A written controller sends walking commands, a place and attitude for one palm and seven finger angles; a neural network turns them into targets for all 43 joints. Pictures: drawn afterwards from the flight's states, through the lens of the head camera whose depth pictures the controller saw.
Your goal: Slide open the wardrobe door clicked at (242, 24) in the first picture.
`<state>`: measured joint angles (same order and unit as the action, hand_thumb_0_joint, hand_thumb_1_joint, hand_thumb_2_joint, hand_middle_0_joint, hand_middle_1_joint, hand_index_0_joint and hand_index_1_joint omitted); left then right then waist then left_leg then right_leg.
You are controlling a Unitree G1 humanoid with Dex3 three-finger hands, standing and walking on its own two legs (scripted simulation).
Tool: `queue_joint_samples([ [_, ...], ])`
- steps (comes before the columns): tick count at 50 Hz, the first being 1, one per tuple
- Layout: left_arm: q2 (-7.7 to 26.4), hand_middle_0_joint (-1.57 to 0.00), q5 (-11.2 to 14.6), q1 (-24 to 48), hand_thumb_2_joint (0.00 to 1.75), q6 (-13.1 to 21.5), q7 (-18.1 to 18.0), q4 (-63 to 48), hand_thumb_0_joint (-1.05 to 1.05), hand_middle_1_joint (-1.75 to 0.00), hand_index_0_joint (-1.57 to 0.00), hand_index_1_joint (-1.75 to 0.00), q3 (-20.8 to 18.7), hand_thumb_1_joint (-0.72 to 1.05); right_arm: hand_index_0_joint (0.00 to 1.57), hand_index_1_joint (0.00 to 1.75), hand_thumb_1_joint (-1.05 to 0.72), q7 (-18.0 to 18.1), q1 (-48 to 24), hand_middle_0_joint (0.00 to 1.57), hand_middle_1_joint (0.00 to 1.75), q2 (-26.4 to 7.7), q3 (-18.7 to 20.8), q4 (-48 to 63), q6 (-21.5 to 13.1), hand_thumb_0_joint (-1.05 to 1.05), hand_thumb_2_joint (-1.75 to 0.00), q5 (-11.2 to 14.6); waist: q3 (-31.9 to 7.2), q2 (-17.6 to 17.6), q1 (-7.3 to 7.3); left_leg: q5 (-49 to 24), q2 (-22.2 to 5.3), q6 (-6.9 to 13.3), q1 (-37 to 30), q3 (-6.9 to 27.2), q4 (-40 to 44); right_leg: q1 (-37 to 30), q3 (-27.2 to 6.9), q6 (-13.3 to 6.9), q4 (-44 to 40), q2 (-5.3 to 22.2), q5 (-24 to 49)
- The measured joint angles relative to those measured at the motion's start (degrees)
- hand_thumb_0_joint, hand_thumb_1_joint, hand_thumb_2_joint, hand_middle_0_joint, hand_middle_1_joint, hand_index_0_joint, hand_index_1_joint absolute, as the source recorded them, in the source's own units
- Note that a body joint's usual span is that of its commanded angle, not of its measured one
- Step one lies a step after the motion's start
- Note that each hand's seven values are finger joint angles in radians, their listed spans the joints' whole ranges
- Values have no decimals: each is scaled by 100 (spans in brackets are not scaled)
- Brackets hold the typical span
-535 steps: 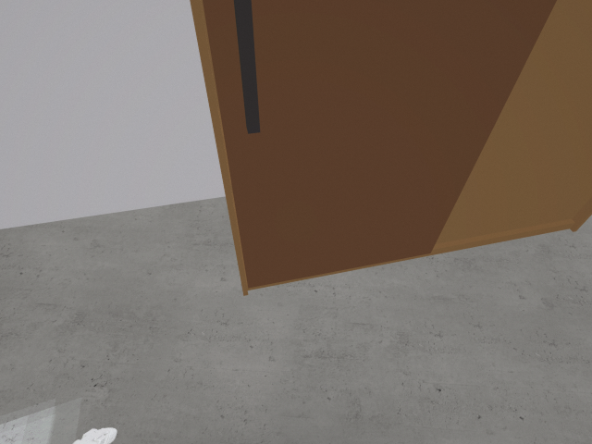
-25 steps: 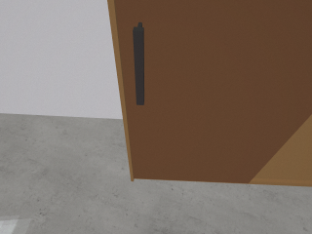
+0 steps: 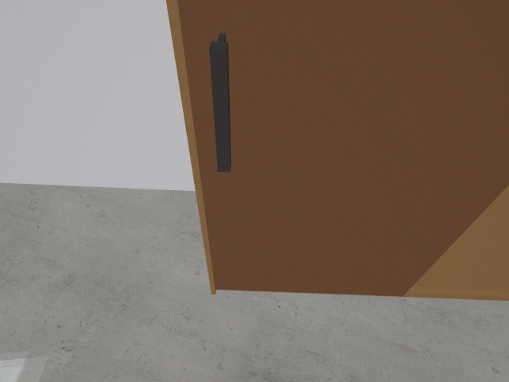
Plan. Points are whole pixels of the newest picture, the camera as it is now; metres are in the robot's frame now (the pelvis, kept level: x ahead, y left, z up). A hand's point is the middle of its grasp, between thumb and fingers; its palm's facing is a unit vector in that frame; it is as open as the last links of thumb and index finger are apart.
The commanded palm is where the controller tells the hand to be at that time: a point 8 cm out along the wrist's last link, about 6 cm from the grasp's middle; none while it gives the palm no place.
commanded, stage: look again from close up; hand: left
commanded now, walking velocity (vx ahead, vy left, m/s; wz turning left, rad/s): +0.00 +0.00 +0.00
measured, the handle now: (223, 109) +0.55 +0.10 +0.14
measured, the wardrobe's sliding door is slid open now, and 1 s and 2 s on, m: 0.00 0.00 0.00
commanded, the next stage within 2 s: shuffle to correct the standing spot in 0.46 s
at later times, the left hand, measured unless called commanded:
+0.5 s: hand out of the picture -0.01 +0.15 -0.18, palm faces +0.04 -0.99 -0.15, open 7.4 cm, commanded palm none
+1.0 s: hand out of the picture +0.01 +0.11 -0.18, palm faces +0.07 -0.99 -0.15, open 7.4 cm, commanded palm none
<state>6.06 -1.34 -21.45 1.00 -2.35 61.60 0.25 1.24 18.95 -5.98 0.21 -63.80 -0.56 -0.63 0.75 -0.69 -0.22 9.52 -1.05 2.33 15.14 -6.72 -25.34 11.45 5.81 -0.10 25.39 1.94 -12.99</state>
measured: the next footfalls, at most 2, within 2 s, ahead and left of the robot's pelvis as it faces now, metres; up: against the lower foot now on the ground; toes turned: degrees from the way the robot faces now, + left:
none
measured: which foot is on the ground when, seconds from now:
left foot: down 0.00-1.00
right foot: down 0.00-1.00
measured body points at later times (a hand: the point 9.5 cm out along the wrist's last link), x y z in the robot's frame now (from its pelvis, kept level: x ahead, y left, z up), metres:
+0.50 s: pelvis +0.02 +0.00 +0.00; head +0.02 +0.00 +0.45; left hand -0.01 +0.20 -0.16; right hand +0.00 -0.21 -0.16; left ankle +0.05 +0.09 -0.74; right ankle +0.01 -0.12 -0.74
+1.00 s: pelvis +0.07 -0.03 -0.01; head +0.08 -0.04 +0.44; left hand +0.01 +0.16 -0.17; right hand +0.03 -0.23 -0.17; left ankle +0.05 +0.09 -0.74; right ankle +0.01 -0.12 -0.74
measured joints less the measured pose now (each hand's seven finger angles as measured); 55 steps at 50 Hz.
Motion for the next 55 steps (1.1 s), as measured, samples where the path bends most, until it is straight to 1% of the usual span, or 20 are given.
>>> queue_joint_samples([
  [29, 58, -20, 12, 121, 89, 4, 3, 68, 1, -30, -20, -30, 3, 91, 20, 30, -92, 22, -94, 20, 30, -70, -28, -71, -42, 1, -90, 5, 71, 1, -10, 94, 20, -35, -251, -14, 130, -235, -21, 2, -109, 5, -104],
  [33, 46, -20, 10, 78, 89, -3, 6, 106, 1, -30, -20, -30, -1, 91, 20, 30, -91, 35, -88, 20, 30, -54, -25, -105, -36, 1, -90, -8, 29, -17, -11, 143, 12, -47, -289, -32, 109, -259, -41, -2, -82, -1, -148],
  [38, 34, -20, -38, -60, 89, -66, 68, 124, 1, -30, -20, -30, -45, 91, 20, 30, -91, 20, 19, 20, 30, 23, 27, -90, 8, 1, -90, -31, -93, -69, 4, 321, 6, -69, -253, -67, -57, -155, -83, -48, 201, 14, -379],
  [43, 6, -20, -64, -207, 89, -64, 124, 115, 1, -30, -20, -30, -102, 91, 20, 30, -91, 25, 153, 20, 30, 72, 86, -77, 2, 0, -90, -37, -158, -41, 0, 522, -46, -139, -213, -63, -240, -96, -90, -95, 418, -20, -609],
  [46, -25, -20, -59, -278, 89, -30, 131, 117, 1, -30, -20, -30, -129, 91, 20, 30, -91, 40, 209, 20, 30, 73, 103, -73, -16, 0, -90, -31, -158, 25, -3, 670, -131, -216, -191, -19, -387, -136, -54, -159, 449, -99, -727],
  [50, -77, -20, -20, -323, 89, 74, 53, 156, 1, -30, -20, -30, -133, 91, 20, 30, -91, 76, 166, 20, 30, 79, 49, -108, -24, 0, -90, -18, -84, 77, -28, 895, -264, -294, -162, 98, -645, -279, 48, -242, 401, -232, -840],
  [52, -104, -20, -2, -315, 89, 91, 6, 195, 1, -30, -20, -30, -102, 91, 20, 30, -91, 106, 66, 20, 30, 106, 19, -132, -24, 0, -90, 2, -32, 31, -41, 936, -282, -399, -226, 127, -618, -353, 73, -252, 363, -252, -871],
  [55, -155, -20, 10, -259, 89, 65, -29, 201, 1, -30, -20, -30, -53, 91, 20, 30, -92, 186, -61, 20, 30, 67, -4, -181, 17, 2, -90, 6, 24, -33, -82, 903, -257, -390, -327, 135, -493, -432, 87, -220, 300, -237, -854],
])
